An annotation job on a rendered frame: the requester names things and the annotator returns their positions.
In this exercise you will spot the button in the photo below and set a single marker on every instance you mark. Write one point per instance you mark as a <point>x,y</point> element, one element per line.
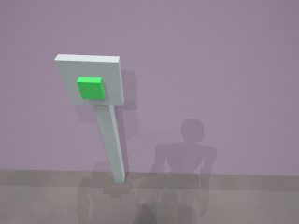
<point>91,88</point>

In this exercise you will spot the panel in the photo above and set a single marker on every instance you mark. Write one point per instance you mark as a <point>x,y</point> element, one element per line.
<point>71,67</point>

